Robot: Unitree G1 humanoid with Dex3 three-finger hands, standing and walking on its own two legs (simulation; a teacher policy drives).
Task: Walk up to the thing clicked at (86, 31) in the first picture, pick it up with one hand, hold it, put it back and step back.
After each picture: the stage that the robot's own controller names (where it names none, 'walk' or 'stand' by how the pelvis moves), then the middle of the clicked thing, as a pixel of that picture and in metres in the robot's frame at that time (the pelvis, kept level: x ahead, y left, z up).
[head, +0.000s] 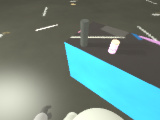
stand; (84, 34) +0.72 +0.11 +0.09
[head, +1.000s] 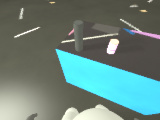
walk; (78, 37) +0.61 +0.12 +0.11
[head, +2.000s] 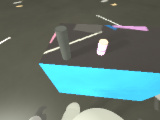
stand; (64, 45) +0.47 +0.22 +0.13
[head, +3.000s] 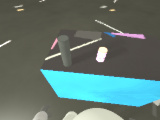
stand; (65, 52) +0.45 +0.21 +0.09
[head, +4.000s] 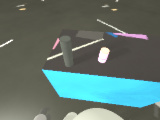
stand; (67, 53) +0.45 +0.20 +0.09
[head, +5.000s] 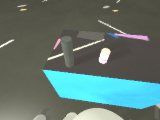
stand; (68, 53) +0.44 +0.19 +0.09
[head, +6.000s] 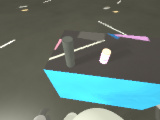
stand; (69, 53) +0.45 +0.19 +0.09
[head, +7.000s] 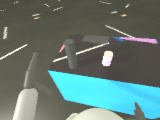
rise first; (71, 55) +0.44 +0.20 +0.10
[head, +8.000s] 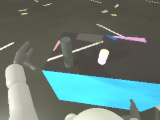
go down; (67, 54) +0.45 +0.19 +0.10
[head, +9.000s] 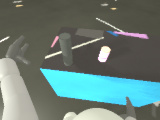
go down; (66, 51) +0.45 +0.19 +0.11
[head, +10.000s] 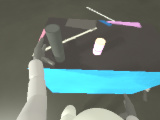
close in; (57, 46) +0.44 +0.21 +0.13
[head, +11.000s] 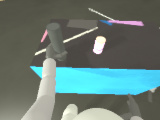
close; (58, 45) +0.46 +0.21 +0.14
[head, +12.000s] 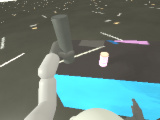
lift; (65, 42) +0.34 +0.16 +0.31
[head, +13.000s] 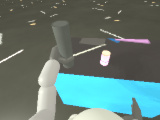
hold; (65, 48) +0.33 +0.16 +0.28
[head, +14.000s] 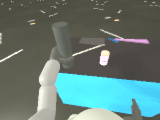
hold; (64, 48) +0.33 +0.17 +0.27
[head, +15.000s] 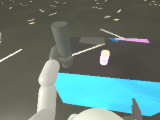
hold; (64, 48) +0.33 +0.17 +0.27
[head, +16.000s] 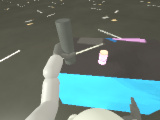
crouch; (67, 44) +0.37 +0.16 +0.27
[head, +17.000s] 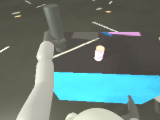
lower; (56, 31) +0.46 +0.21 +0.28
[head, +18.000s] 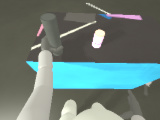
lower; (54, 38) +0.48 +0.22 +0.16
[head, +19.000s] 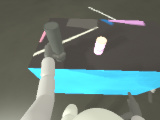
lower; (56, 45) +0.44 +0.21 +0.15
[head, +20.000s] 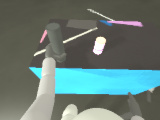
lower; (57, 45) +0.45 +0.21 +0.14
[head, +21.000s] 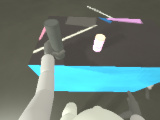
lower; (56, 42) +0.46 +0.21 +0.15
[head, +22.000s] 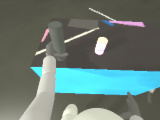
open; (58, 44) +0.46 +0.21 +0.14
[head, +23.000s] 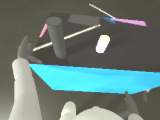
sink last; (58, 41) +0.45 +0.20 +0.15
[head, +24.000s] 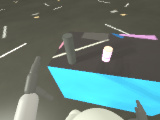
sink last; (70, 50) +0.47 +0.21 +0.12
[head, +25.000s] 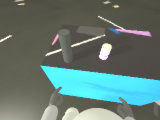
stand; (66, 48) +0.46 +0.21 +0.12
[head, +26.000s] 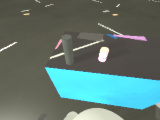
stand; (68, 51) +0.48 +0.21 +0.10
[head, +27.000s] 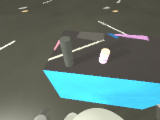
stand; (67, 53) +0.45 +0.20 +0.09
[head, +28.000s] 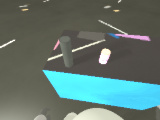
stand; (67, 53) +0.44 +0.20 +0.09
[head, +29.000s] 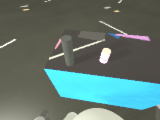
stand; (68, 52) +0.46 +0.20 +0.09
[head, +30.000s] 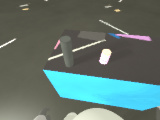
stand; (67, 53) +0.44 +0.20 +0.09
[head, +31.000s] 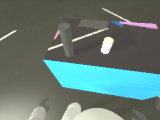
walk; (67, 42) +0.49 +0.20 +0.11
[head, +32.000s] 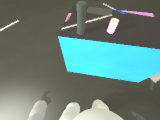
walk; (81, 20) +0.73 +0.15 +0.12
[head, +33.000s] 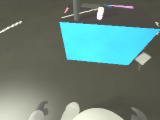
stand; (76, 8) +1.06 +0.27 +0.12
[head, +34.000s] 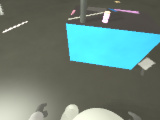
stand; (83, 11) +1.07 +0.19 +0.11
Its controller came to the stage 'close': yes
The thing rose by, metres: 0.20
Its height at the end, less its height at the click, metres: +0.00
